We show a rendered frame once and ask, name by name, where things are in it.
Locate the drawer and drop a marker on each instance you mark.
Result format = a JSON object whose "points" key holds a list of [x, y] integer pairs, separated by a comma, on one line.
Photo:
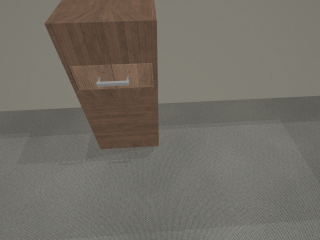
{"points": [[86, 76]]}

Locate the cabinet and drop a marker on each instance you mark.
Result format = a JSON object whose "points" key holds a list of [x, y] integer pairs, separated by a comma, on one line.
{"points": [[111, 32]]}

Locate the handle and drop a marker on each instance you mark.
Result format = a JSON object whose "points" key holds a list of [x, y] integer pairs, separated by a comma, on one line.
{"points": [[112, 83]]}

